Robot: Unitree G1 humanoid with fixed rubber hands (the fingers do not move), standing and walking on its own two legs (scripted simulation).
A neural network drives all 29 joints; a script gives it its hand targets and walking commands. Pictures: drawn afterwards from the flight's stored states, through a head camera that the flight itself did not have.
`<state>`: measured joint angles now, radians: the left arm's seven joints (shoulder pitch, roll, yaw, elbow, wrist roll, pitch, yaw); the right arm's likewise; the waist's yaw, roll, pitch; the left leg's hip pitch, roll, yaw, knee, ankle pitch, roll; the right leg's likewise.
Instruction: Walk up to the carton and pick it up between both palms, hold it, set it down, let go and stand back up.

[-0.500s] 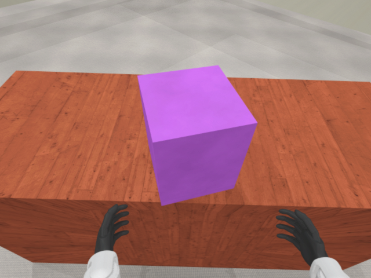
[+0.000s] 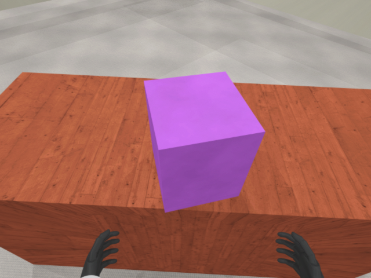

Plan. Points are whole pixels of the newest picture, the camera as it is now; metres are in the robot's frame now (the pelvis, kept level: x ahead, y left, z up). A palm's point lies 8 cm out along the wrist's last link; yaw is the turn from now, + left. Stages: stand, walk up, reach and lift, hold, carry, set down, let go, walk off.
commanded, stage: let go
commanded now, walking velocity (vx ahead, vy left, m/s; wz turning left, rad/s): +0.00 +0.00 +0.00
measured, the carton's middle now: (194, 142) +0.43 +0.01 +0.05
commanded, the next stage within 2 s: stand in 0.50 s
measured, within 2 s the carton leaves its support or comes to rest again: neither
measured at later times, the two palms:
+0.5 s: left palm (90, 273) +0.16 +0.22 -0.07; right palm out of the picture +0.15 -0.23 -0.08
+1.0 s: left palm out of the picture +0.06 +0.23 -0.16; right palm out of the picture -0.05 -0.23 -0.15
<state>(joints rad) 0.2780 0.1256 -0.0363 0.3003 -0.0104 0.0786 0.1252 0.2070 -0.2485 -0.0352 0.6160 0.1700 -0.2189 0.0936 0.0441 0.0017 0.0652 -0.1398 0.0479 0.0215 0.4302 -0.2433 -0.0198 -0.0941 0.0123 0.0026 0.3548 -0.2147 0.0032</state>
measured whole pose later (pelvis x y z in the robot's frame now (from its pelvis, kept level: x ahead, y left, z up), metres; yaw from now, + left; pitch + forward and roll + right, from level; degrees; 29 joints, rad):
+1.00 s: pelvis -0.02 +0.01 -0.03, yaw -8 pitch +1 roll +1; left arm 0.33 0.18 0.06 0.84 0.04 0.01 0.00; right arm 0.40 -0.16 -0.05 0.83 -0.06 0.02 -0.02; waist -0.02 -0.04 -0.01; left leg -0.35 0.08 0.15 0.72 -0.38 0.01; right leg -0.40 0.02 0.04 0.89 -0.53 -0.01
